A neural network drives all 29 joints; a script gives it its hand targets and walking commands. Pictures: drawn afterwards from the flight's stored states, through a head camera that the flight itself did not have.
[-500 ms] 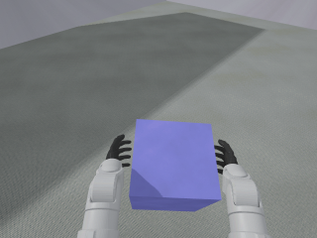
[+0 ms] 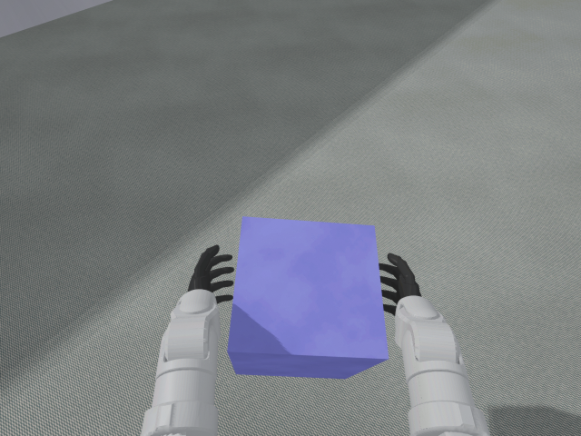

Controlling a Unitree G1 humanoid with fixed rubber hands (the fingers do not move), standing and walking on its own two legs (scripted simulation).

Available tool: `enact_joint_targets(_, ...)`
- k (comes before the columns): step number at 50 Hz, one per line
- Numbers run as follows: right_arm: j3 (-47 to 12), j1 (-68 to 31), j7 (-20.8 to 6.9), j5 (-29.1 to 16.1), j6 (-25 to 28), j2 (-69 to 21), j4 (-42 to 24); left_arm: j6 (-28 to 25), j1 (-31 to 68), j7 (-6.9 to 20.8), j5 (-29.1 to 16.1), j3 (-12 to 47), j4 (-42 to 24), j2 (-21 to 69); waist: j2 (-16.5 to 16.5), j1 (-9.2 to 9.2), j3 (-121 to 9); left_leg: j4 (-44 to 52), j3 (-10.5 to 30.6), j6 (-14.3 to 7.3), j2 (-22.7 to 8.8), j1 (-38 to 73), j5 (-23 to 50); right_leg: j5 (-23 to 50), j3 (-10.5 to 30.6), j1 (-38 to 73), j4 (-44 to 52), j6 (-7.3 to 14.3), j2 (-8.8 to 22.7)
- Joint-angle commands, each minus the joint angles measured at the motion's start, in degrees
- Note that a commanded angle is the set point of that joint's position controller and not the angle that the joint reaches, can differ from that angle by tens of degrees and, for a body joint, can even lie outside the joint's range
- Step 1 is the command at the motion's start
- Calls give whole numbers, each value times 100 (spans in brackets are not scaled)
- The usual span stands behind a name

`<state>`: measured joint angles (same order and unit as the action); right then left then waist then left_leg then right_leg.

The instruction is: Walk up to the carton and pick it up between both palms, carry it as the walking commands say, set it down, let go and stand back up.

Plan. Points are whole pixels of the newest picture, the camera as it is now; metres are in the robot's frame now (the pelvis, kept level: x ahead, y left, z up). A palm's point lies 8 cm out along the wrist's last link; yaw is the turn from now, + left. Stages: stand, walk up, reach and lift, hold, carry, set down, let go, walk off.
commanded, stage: set down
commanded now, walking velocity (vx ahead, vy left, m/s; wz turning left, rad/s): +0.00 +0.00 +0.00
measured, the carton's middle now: (299, 306) +0.34 +0.02 -0.09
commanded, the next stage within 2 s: none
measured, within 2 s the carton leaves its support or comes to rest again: neither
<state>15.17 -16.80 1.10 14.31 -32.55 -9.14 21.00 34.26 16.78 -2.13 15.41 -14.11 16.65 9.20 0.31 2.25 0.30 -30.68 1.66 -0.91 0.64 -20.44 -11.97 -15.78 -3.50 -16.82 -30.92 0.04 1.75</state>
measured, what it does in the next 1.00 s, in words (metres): lowers itself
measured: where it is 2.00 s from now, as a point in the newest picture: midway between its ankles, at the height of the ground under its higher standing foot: outside the picture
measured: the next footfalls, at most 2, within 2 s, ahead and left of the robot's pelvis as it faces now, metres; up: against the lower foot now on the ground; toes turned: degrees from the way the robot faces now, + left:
none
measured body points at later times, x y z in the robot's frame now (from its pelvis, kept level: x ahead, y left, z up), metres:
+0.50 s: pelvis -0.01 -0.01 -0.02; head +0.11 -0.01 +0.41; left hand +0.30 +0.16 -0.09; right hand +0.31 -0.14 -0.10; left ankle +0.04 +0.12 -0.73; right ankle +0.00 -0.12 -0.73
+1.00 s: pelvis -0.05 -0.01 -0.07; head +0.18 +0.00 +0.31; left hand +0.33 +0.17 -0.18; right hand +0.34 -0.13 -0.18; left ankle +0.04 +0.12 -0.73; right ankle +0.00 -0.12 -0.73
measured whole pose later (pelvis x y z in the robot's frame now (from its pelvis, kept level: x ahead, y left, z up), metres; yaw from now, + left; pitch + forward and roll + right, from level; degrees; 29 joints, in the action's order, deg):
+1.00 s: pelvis -0.05 -0.01 -0.07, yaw -1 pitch +22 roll -1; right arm 15.1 -34.8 12.2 8.9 -1.0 -6.9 38.1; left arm 0.8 32.3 -11.1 10.9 -12.4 36.4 0.5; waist -0.4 2.2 8.3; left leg -56.4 2.8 0.0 0.1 -62.2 -16.6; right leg -21.3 -3.5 -59.1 -58.1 1.4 1.0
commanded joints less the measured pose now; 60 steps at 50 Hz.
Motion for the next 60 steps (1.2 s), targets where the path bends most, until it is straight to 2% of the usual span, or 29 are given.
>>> enact_joint_targets(1, -2942, -2772, -1470, -970, 796, -5311, 208, -762, 2473, 1440, -989, 2995, 371, 5461, 6, -115, -2442, -46, 402, 37, 399, 1746, 2145, 1482, 905, -245, 219, 180, -842)
enact_joint_targets(5, -2684, -2508, -1368, -716, 1102, -5040, 588, -1094, 2193, 1362, -704, 2651, 756, 5194, -3, -139, -2364, -245, 426, 31, 438, 1389, 2586, 1720, 908, -525, 42, 131, -851)
enact_joint_targets(12, -2023, -2251, -1173, -283, 1714, -4598, 1127, -1719, 2025, 1268, -258, 2100, 1408, 4709, -30, -307, -1971, -514, 492, -10, 453, 571, 2551, 1549, 901, -1072, -234, 80, -855)
enact_joint_targets(17, -1844, -2877, -1006, -221, 2243, -4325, 1197, -2257, 2514, 1133, -134, 1871, 1593, 4314, -53, -177, -2124, -858, 470, -21, 501, -26, 2026, 1216, 913, -1563, -584, 54, -851)
enact_joint_targets(20, -1905, -3353, -857, -283, 2565, -4173, 1266, -2636, 3048, 1004, -228, 1879, 1579, 4034, -132, -121, -2407, -1216, 423, -29, 536, -447, 1564, 1023, 907, -1921, -917, 34, -848)
enact_joint_targets(25, -2067, -3848, -451, -530, 3082, -3465, 1291, -3206, 3675, 614, -441, 1898, 1442, 3056, -182, 99, -3009, -1699, 256, -14, 573, -980, 875, 652, 820, -2277, -1387, 49, -848)
enact_joint_targets(28, -2166, -3920, -171, -623, 3252, -3115, 1276, -3397, 3926, 364, -599, 1965, 1356, 2546, -309, 123, -3332, -1922, 175, -3, 562, -1273, 610, 540, 777, -2363, -1583, 51, -866)
enact_joint_targets(31, -2211, -3992, 98, -724, 3372, -2632, 1221, -3487, 4021, 100, -675, 1963, 1307, 2006, -275, 211, -3401, -2045, 87, 7, 526, -1460, 148, 117, 755, -2520, -1685, 79, -881)
enact_joint_targets(36, -2038, -4044, 477, -741, 3432, -1614, 1186, -3499, 3859, -194, -725, 1721, 1629, 1155, -152, 128, -3242, -2226, -73, 28, 485, -1815, -263, -262, 760, -2668, -1705, 93, -836)
enact_joint_targets(40, -1738, -4093, 572, -720, 3438, -1021, 1498, -3549, 3958, -304, -696, 1503, 1850, 775, -22, 23, -2827, -2268, -22, 31, 484, -2053, -439, -480, 696, -3254, -1885, 156, -863)
enact_joint_targets(41, -1727, -4115, 576, -750, 3453, -1006, 1566, -3587, 3987, -319, -693, 1458, 1876, 730, -11, 69, -2821, -2285, -20, 27, 496, -2091, -421, -467, 700, -3338, -1932, 168, -875)
enact_joint_targets(42, -1685, -4132, 576, -756, 3474, -927, 1608, -3614, 3996, -329, -708, 1470, 1930, 724, 15, 2, -2833, -2309, 2, 25, 496, -2122, -397, -464, 669, -3465, -2002, 181, -892)
enact_joint_targets(43, -1657, -4147, 588, -757, 3482, -924, 1674, -3654, 4038, -342, -710, 1398, 1958, 632, -45, 34, -2845, -2354, 1, 22, 503, -2181, -365, -443, 655, -3565, -2062, 176, -900)
enact_joint_targets(44, -1626, -4170, 604, -791, 3528, -822, 1690, -3700, 4087, -367, -754, 1430, 1935, 604, -4, -19, -2900, -2391, 10, 28, 503, -2195, -338, -424, 642, -3652, -2130, 191, -906)
enact_joint_targets(47, -1628, -4143, 643, -877, 3636, -682, 1767, -3851, 4109, -436, -842, 1445, 1859, 508, 70, -26, -3195, -2562, 25, 58, 511, -2236, 78, -149, 614, -3944, -2389, 190, -944)
enact_joint_targets(48, -1699, -4130, 665, -954, 3690, -676, 1699, -3909, 4108, -460, -903, 1585, 1769, 536, 87, -64, -3435, -2646, 22, 63, 525, -2171, 262, -12, 606, -3960, -2449, 175, -958)
enact_joint_targets(49, -1739, -4132, 696, -1021, 3725, -583, 1644, -3962, 4145, -500, -956, 1596, 1667, 398, 108, -25, -3603, -2705, 13, 76, 536, -2174, 452, 114, 596, -3999, -2536, 168, -971)
enact_joint_targets(50, -1789, -4128, 734, -1090, 3773, -510, 1519, -4003, 4108, -532, -1041, 1690, 1596, 371, 109, -80, -3838, -2813, 11, 82, 546, -2133, 688, 279, 595, -4000, -2602, 155, -984)
enact_joint_targets(52, -1932, -4091, 808, -1302, 3817, -372, 1283, -4088, 4142, -614, -1191, 1792, 1301, 89, 153, -2, -4362, -2974, -17, 75, 565, -2023, 1171, 657, 600, -3945, -2756, 116, -999)
enact_joint_targets(53, -1933, -4091, 847, -1371, 3847, -208, 1138, -4105, 4136, -661, -1259, 1872, 1181, 10, 187, -49, -4630, -3062, -16, 81, 566, -1981, 1372, 821, 582, -3930, -2849, 111, -1014)
enact_joint_targets(54, -2024, -4149, 876, -1492, 3848, -176, 998, -4116, 4161, -701, -1360, 1921, 1058, -63, 181, 34, -4798, -3111, -24, 78, 570, -1953, 1545, 948, 603, -3911, -2892, 94, -1018)
enact_joint_targets(55, -2056, -4155, 912, -1572, 3839, -85, 881, -4114, 4182, -739, -1427, 1928, 940, -188, 194, 38, -4994, -3172, -41, 78, 560, -1937, 1683, 1096, 616, -3862, -2953, 87, -1022)
enact_joint_targets(60, -2196, -4353, 939, -1772, 3817, 14, 786, -4058, 4282, -799, -1635, 1929, 911, -262, 164, 164, -5170, -3336, -8, 66, 534, -2137, 1862, 1195, 638, -4192, -3210, 81, -1015)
